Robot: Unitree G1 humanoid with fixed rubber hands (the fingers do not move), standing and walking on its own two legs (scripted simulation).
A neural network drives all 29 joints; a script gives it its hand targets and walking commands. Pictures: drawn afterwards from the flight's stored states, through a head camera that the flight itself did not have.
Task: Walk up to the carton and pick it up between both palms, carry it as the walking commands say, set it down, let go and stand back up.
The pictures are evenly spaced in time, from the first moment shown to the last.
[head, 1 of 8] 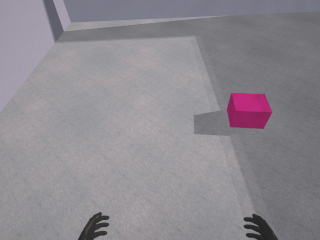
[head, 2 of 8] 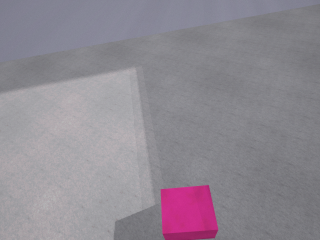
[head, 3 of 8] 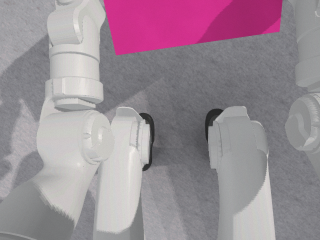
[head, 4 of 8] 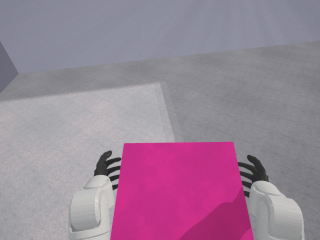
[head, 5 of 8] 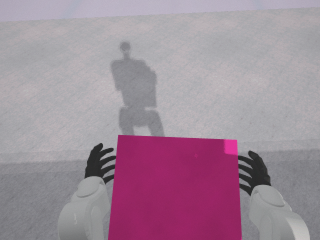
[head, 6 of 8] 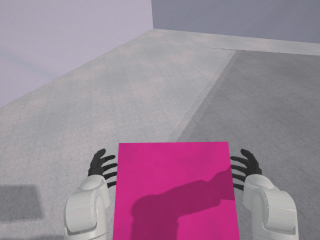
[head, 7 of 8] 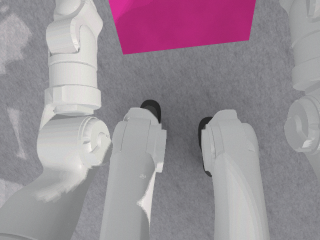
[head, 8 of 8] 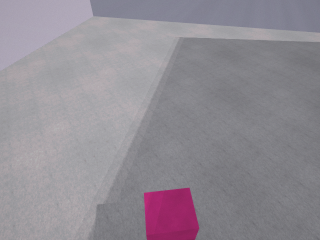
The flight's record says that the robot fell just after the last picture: no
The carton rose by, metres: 0.70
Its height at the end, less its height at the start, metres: +0.00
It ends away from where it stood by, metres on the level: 1.34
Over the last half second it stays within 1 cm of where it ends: yes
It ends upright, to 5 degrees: yes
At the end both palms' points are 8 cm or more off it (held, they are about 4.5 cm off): yes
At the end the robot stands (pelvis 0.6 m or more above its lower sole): yes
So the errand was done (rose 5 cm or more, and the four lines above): yes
